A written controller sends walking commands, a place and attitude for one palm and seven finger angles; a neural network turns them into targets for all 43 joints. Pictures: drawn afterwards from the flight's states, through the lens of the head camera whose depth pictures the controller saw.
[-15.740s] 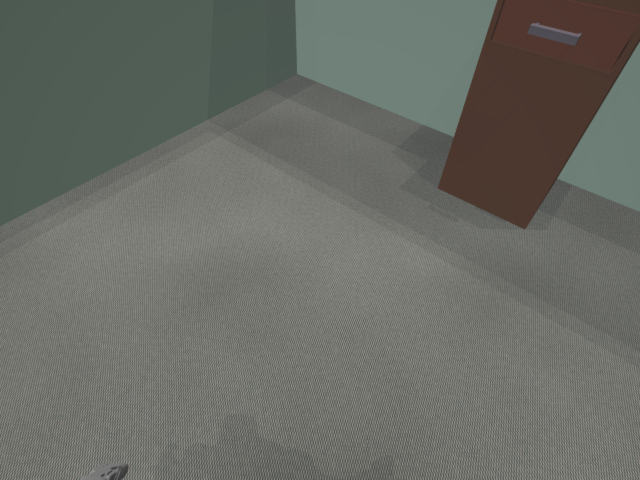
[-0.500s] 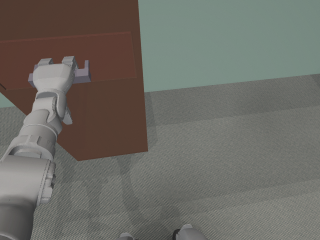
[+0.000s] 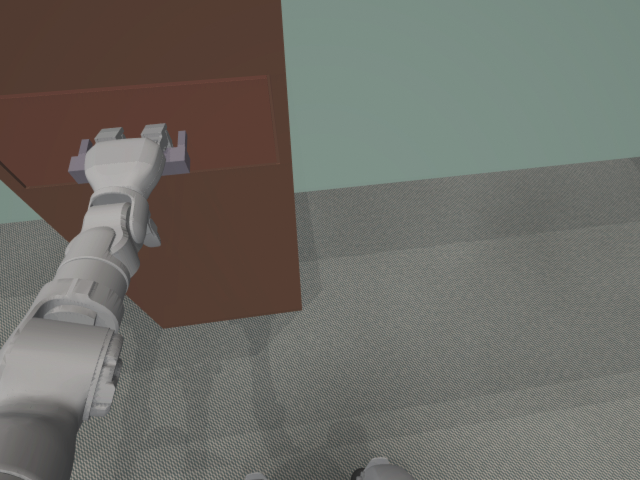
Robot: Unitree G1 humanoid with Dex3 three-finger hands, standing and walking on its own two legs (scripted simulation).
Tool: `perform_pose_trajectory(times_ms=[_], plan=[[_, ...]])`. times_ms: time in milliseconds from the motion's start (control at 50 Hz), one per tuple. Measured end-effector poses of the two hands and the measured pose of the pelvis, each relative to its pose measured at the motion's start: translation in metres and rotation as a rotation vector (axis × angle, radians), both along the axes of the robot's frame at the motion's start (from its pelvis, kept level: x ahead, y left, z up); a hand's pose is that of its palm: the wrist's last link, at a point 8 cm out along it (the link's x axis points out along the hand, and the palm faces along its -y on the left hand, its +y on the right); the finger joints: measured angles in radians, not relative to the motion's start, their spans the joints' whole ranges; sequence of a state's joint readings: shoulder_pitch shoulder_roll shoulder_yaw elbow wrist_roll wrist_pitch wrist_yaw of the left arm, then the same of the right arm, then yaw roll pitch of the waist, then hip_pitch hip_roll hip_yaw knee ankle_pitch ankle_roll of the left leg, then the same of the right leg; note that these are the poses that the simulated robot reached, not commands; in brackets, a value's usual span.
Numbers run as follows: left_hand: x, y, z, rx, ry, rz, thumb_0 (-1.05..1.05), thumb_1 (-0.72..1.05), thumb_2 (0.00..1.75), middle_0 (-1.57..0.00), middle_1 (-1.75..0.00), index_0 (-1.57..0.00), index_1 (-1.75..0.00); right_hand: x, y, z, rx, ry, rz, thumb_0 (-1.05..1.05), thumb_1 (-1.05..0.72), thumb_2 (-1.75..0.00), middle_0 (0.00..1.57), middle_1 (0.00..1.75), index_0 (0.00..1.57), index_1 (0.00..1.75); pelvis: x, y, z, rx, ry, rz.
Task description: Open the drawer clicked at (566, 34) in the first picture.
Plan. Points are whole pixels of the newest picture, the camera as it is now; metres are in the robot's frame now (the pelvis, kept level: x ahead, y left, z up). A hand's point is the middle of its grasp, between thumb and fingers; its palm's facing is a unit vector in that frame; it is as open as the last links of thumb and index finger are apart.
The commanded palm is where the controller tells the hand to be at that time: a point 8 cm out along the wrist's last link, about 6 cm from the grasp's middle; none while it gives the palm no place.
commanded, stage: close the thumb around the handle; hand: left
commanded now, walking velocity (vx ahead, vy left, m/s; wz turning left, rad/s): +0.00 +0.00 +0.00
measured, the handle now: (133, 153) +0.55 +0.23 +0.05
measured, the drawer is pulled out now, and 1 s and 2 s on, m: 0.00 0.03 0.15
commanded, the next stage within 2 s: pull the drawer open in 0.50 s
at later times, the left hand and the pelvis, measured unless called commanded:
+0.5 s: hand (145, 192) +0.49 +0.21 +0.03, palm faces -0.06 -0.02 -1.00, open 6.1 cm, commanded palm +0.47 +0.22 +0.08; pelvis +0.00 -0.01 +0.00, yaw +0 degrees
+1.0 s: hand (143, 210) +0.46 +0.21 +0.03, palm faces -0.02 -0.04 -1.00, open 6.1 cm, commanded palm +0.42 +0.22 +0.08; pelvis +0.01 +0.00 +0.01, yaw -2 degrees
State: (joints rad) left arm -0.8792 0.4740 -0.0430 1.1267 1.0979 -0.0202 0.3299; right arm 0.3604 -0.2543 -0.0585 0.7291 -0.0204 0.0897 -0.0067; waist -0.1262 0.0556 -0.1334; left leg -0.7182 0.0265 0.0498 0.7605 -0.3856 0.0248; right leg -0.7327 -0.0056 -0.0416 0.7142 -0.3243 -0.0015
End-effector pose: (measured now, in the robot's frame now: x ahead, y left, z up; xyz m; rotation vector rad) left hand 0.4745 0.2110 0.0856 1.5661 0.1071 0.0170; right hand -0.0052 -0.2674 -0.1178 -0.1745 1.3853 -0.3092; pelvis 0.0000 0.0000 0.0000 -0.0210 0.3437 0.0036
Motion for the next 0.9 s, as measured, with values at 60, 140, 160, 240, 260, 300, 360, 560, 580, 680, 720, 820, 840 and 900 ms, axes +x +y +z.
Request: perform_pose_trajectory(times_ms=[60, 140, 160, 240, 260, 300, 360, 560, 580, 680, 720, 820, 840, 900], plan=[[0.0, -0.002, 0.001, -0.001, 0.005, -0.002, 0.0, -0.19, 0.43, -0.33, -1.24, -0.34, -1.24, 0.003, -0.003, 0.001, -0.006, -0.01, 0.004, 0.0, -0.91, -0.9, 0.2, 0.3, 0.2, 0.3, 0.0, -0.001, 0.0, 0.002, -0.001, 0.0], [0.001, -0.003, 0.001, -0.001, 0.006, -0.003, 0.0, 0.01, 0.51, -0.35, -1.26, -0.35, -1.26, 0.004, -0.006, 0.001, -0.013, -0.016, 0.007, 0.0, -0.91, -0.9, 0.2, 0.3, 0.2, 0.3, 0.0, -0.004, 0.0, 0.003, 0.0, 0.0], [0.002, -0.004, 0.001, 0.001, 0.006, -0.003, 0.0, 0.06, 0.54, -0.35, -1.26, -0.35, -1.26, 0.004, -0.007, 0.001, -0.015, -0.016, 0.008, 0.0, -0.91, -0.9, 0.2, 0.3, 0.2, 0.3, -0.001, -0.004, 0.0, 0.004, 0.001, 0.0], [0.002, -0.004, 0.001, -0.004, 0.004, -0.002, 0.0, 0.27, 0.63, -0.37, -1.29, -0.37, -1.29, 0.002, -0.01, 0.001, -0.019, -0.009, 0.005, 0.0, -0.91, -0.9, 0.2, 0.3, 0.2, 0.3, 0.0, -0.006, 0.0, 0.005, 0.003, -0.002], [0.002, -0.004, 0.001, -0.004, 0.002, -0.003, 0.0, 0.32, 0.65, -0.37, -1.29, -0.37, -1.29, 0.001, -0.011, 0.001, -0.019, -0.007, 0.003, 0.0, -0.91, -0.9, 0.2, 0.3, 0.2, 0.3, 0.0, -0.006, 0.0, 0.005, 0.003, -0.003], [0.001, -0.003, 0.002, -0.008, -0.001, -0.001, 0.0, 0.43, 0.7, -0.38, -1.3, -0.38, -1.3, -0.001, -0.012, 0.001, -0.019, -0.002, 0.001, 0.0, -0.91, -0.9, 0.2, 0.3, 0.2, 0.3, 0.0, -0.007, 0.0, 0.006, 0.003, -0.004], [0.0, -0.003, 0.003, -0.005, -0.002, 0.001, 0.0, 0.59, 0.76, -0.38, -1.32, -0.39, -1.32, -0.003, -0.013, 0.001, -0.017, 0.004, -0.005, 0.0, -0.91, -0.9, 0.2, 0.3, 0.2, 0.3, 0.001, -0.008, 0.001, 0.006, 0.0, -0.006], [-0.001, -0.002, 0.001, -0.012, 0.002, -0.001, 0.01, 0.65, 0.77, -0.34, -1.34, -0.36, -1.34, -0.006, -0.014, 0.003, -0.022, 0.005, -0.018, 0.0, -0.91, -0.9, 0.2, 0.3, 0.2, 0.3, 0.001, -0.008, 0.002, 0.007, -0.004, -0.013], [-0.001, -0.002, 0.001, -0.013, 0.002, -0.002, 0.01, 0.66, 0.77, -0.34, -1.34, -0.36, -1.34, -0.006, -0.014, 0.003, -0.023, 0.004, -0.018, 0.0, -0.91, -0.9, 0.2, 0.3, 0.2, 0.3, 0.0, -0.008, 0.002, 0.007, -0.004, -0.014], [-0.003, -0.002, 0.001, -0.019, -0.002, -0.006, 0.01, 0.66, 0.76, -0.33, -1.35, -0.36, -1.33, -0.005, -0.013, 0.003, -0.022, -0.003, -0.023, 0.0, -0.91, -0.9, 0.2, 0.3, 0.2, 0.3, 0.001, -0.007, 0.002, 0.008, -0.006, -0.021], [-0.004, -0.002, 0.001, -0.023, -0.005, -0.009, 0.01, 0.66, 0.76, -0.33, -1.35, -0.36, -1.33, -0.004, -0.012, 0.003, -0.02, -0.006, -0.025, 0.0, -0.91, -0.9, 0.2, 0.3, 0.2, 0.3, 0.002, -0.006, 0.003, 0.009, -0.007, -0.024], [-0.012, -0.001, 0.0, -0.03, -0.016, -0.019, 0.01, 0.67, 0.76, -0.31, -1.35, -0.35, -1.32, 0.003, -0.009, 0.003, -0.01, -0.021, -0.026, 0.0, -0.91, -0.9, 0.2, 0.3, 0.2, 0.3, 0.005, -0.004, 0.004, 0.009, -0.014, -0.032], [-0.014, -0.001, 0.0, -0.031, -0.019, -0.021, 0.01, 0.67, 0.77, -0.31, -1.35, -0.35, -1.32, 0.005, -0.008, 0.003, -0.007, -0.026, -0.026, 0.0, -0.91, -0.9, 0.2, 0.3, 0.2, 0.3, 0.005, -0.003, 0.005, 0.01, -0.017, -0.032], [-0.02, -0.001, -0.001, -0.033, -0.026, -0.023, 0.01, 0.67, 0.77, -0.31, -1.35, -0.34, -1.32, 0.014, -0.006, 0.003, 0.001, -0.042, -0.02, 0.0, -0.91, -0.9, 0.2, 0.3, 0.2, 0.3, 0.007, -0.002, 0.006, 0.009, -0.028, -0.032]])
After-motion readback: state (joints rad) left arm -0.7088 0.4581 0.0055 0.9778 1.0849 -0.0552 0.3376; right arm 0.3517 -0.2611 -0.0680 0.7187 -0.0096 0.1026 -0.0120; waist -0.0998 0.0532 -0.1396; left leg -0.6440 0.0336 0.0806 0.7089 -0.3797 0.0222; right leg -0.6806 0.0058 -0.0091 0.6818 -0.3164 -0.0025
